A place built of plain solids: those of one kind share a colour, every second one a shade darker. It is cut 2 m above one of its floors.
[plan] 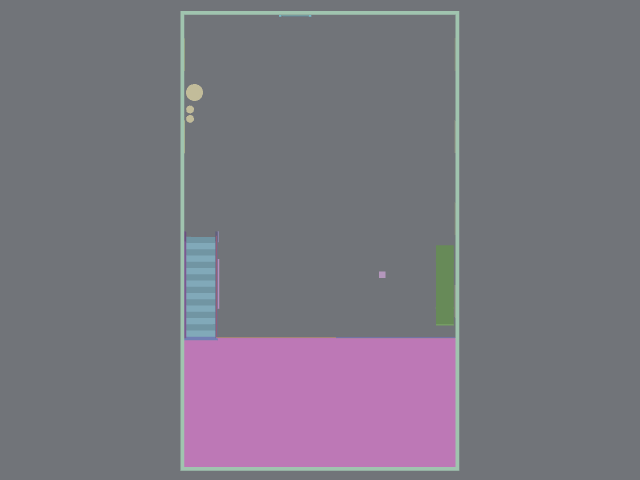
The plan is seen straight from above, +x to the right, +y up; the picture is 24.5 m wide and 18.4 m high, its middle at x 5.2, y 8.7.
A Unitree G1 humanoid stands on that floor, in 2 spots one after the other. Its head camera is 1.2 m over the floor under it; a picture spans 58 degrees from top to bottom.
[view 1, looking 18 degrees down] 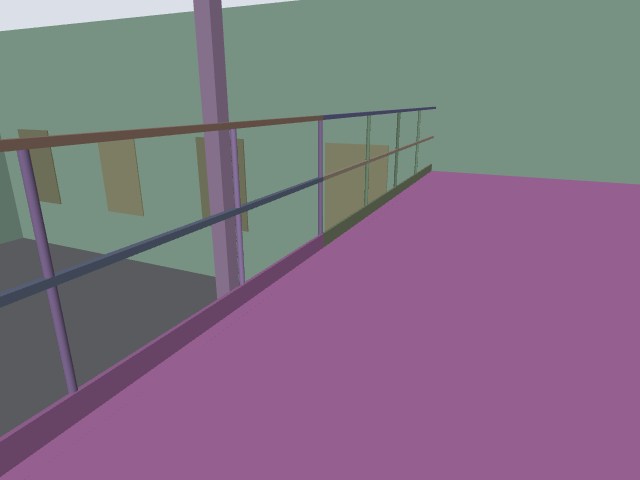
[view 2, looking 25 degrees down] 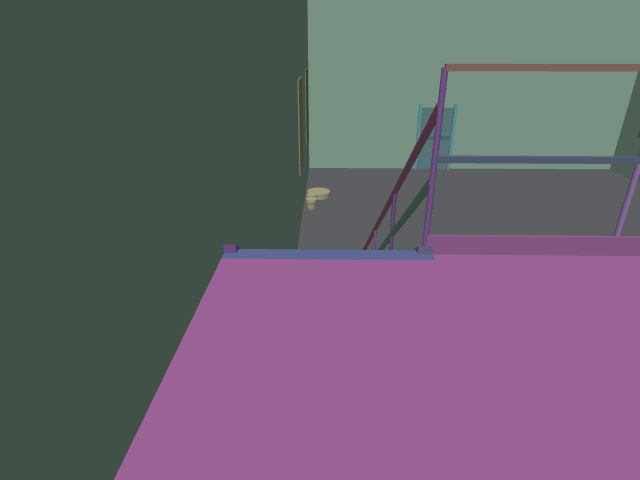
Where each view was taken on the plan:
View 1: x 2.63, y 3.49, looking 25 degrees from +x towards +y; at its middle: e1a_toeboard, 3.60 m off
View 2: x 0.63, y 2.56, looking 91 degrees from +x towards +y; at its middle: ground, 9.73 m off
